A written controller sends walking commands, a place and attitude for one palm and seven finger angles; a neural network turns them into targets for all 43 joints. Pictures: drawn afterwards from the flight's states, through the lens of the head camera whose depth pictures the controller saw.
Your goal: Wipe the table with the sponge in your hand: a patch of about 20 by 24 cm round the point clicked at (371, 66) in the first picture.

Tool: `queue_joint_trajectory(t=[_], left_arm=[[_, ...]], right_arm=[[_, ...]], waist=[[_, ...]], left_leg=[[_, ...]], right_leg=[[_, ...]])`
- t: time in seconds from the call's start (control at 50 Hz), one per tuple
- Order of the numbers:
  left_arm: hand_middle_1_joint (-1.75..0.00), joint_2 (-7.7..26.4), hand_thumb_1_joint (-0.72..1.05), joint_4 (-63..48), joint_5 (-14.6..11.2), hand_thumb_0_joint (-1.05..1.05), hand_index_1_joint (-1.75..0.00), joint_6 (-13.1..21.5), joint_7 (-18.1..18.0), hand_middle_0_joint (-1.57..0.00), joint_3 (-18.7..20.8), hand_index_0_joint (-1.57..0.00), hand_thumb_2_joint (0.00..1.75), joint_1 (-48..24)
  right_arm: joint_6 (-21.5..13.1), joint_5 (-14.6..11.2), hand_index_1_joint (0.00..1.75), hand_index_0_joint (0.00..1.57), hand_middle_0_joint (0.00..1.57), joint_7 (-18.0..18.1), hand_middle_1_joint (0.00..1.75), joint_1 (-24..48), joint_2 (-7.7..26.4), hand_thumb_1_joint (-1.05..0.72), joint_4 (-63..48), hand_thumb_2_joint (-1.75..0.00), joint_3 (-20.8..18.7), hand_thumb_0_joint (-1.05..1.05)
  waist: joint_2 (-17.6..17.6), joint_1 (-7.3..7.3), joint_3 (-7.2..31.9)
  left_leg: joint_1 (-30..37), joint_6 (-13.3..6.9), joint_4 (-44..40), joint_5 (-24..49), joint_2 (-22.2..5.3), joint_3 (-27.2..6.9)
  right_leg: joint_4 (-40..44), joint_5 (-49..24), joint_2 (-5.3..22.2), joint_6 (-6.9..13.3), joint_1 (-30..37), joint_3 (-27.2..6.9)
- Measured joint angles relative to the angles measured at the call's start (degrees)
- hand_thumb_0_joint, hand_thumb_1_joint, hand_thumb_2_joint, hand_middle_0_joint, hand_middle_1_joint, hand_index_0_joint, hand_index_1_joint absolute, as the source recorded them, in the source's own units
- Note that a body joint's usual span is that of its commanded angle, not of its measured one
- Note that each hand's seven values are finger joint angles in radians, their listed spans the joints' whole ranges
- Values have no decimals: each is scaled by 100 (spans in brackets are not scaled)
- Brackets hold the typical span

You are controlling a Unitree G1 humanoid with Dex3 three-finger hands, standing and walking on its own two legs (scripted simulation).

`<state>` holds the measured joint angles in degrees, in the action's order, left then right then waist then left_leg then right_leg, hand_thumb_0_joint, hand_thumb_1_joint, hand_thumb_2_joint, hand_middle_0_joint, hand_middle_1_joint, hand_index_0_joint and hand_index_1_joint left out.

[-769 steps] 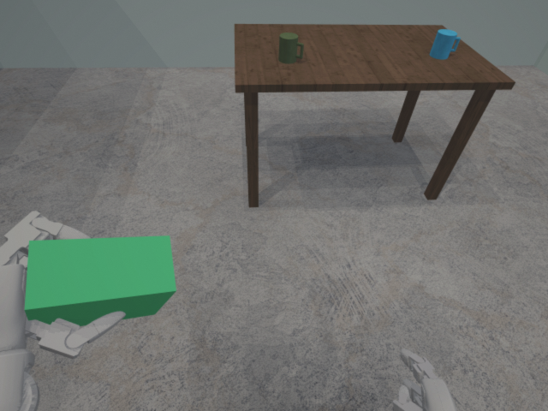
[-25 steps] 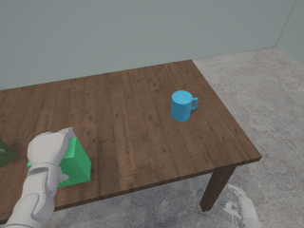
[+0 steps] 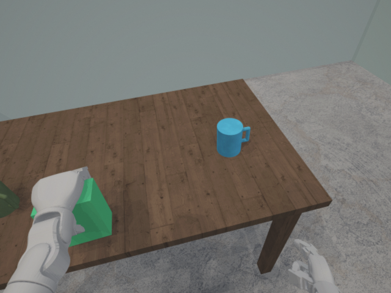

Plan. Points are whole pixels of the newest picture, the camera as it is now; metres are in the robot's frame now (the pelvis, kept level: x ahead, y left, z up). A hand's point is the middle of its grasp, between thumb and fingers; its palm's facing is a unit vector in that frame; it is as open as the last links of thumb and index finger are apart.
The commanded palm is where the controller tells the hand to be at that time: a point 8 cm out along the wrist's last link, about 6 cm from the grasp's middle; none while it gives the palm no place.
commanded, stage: move the sponge above the wiping area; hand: left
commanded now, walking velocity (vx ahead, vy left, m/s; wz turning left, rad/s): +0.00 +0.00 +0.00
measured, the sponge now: (81, 219) +0.25 +0.31 -0.01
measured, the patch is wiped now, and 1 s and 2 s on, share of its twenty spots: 0.00 0.00 0.00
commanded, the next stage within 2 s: none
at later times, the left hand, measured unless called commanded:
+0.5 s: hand (70, 215) +0.24 +0.31 +0.03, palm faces -0.11 -0.09 -0.99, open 10.6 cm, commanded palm +0.23 +0.29 +0.11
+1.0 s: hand (84, 225) +0.23 +0.28 +0.02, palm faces -0.16 -0.12 -0.98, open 10.6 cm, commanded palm +0.22 +0.28 +0.11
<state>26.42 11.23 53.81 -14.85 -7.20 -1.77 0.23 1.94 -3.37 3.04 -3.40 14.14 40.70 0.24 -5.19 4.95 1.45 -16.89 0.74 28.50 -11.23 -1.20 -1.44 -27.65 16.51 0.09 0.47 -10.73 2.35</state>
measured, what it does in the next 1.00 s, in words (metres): stands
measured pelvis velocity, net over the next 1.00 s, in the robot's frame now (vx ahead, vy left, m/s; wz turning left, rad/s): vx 0.00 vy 0.00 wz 0.01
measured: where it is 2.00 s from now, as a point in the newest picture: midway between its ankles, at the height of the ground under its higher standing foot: outside the picture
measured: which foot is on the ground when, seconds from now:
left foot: down 0.00-1.00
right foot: down 0.00-1.00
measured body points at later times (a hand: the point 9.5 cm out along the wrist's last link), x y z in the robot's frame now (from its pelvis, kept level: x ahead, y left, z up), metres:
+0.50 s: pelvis +0.00 +0.00 +0.00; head +0.00 -0.03 +0.45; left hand +0.24 +0.31 +0.09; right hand +0.23 -0.23 -0.09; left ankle +0.04 +0.13 -0.74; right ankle -0.02 -0.12 -0.74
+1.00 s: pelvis +0.00 +0.00 +0.00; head +0.00 -0.02 +0.45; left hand +0.23 +0.28 +0.07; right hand +0.23 -0.21 -0.09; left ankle +0.04 +0.13 -0.74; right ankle -0.02 -0.12 -0.74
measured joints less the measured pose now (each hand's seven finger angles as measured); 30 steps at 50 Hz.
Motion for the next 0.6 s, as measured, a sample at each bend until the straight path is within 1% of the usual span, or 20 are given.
queue_joint_trajectory(t=[0.06,0.1,0.14,0.2,0.24,0.28,0.34,0.4,0.44,0.48,0.54,0.56,0.6], left_arm=[[-129,4,-54,77,-40,-1,-129,-39,232,-68,-73,-71,102,89],[-129,-10,-54,62,-37,-1,-129,113,344,-68,-111,-71,102,181],[-129,-18,-54,-69,-7,-1,-128,361,380,-68,-104,-71,102,325],[-129,-1,-54,-400,80,-1,-128,748,214,-68,-27,-71,102,572],[-129,22,-54,-550,120,-1,-128,890,22,-68,77,-71,102,685],[-129,61,-54,-568,114,-1,-128,830,-151,-68,167,-71,102,683],[-128,108,-54,-333,10,-1,-128,536,-257,-68,312,-71,102,505],[-128,172,-54,-97,-90,-1,-128,167,-101,-68,342,-71,102,334],[-128,170,-54,-40,-131,-1,-128,49,68,-68,247,-71,102,284],[-128,119,-54,-63,-140,-1,-128,84,239,-68,84,-71,102,278],[-128,-16,-54,-179,-70,-1,-128,386,376,-68,-181,-71,102,297],[-128,-58,-54,-245,-18,-1,-128,513,374,-68,-245,-71,102,310],[-128,-123,-54,-369,112,-1,-128,761,259,-68,-308,-71,102,330]], right_arm=[[18,-13,30,20,20,5,30,-23,55,-91,-51,-90,10,1],[-12,7,30,20,20,21,30,-50,82,-91,-77,-90,-7,1],[-49,54,30,20,20,40,30,-75,91,-91,-86,-90,-42,1],[-114,129,30,20,20,71,30,-121,81,-91,-89,-90,-105,1],[-124,154,30,20,20,68,30,-123,70,-91,-60,-90,-142,1],[-108,133,30,20,20,61,30,-113,65,-91,-25,-90,-162,1],[-74,57,30,20,20,47,30,-54,62,-91,52,-90,-152,1],[-54,-8,30,20,20,53,30,-11,73,-91,52,-90,-112,1],[-80,-25,30,20,20,61,30,-6,91,-91,11,-90,-97,1],[-130,-19,30,20,20,71,30,-7,109,-91,-41,-90,-89,1],[-200,40,30,20,20,78,30,2,95,-91,-86,-90,-88,1],[-215,67,30,20,20,83,30,5,74,-91,-98,-90,-86,1],[-235,116,30,20,20,83,30,13,10,-91,-100,-90,-81,1]], waist=[[-9,-39,-12],[-3,-39,-36],[14,-15,-65],[40,32,-81],[44,66,-68],[42,86,-44],[46,87,-23],[45,47,-24],[27,30,-32],[-2,28,-46],[-21,56,-77],[-17,69,-84],[6,90,-90]], left_leg=[[7,1,-5,-4,-2,-6],[-1,-1,19,-21,-9,-11],[1,7,50,-47,-27,-2],[6,24,97,-91,-55,15],[16,33,121,-117,-77,37],[22,38,131,-130,-85,48],[38,40,106,-112,-76,45],[41,26,71,-78,-48,15],[28,11,63,-58,-22,-12],[1,-7,72,-50,1,-33],[-34,-30,95,-48,27,-35],[-43,-34,101,-50,29,-25],[-55,-38,107,-55,26,0]], right_leg=[[-12,16,-3,8,1,5],[-30,30,-11,15,-3,9],[-45,42,-27,25,-1,-2],[-62,59,-54,39,7,-24],[-68,65,-73,45,14,-49],[-71,68,-80,46,19,-60],[-71,67,-71,40,25,-58],[-52,55,-48,29,38,-26],[-35,46,-27,16,42,3],[-27,38,-6,1,35,25],[-36,33,19,-21,10,29],[-43,31,22,-25,-4,19],[-54,28,23,-28,-28,-7]])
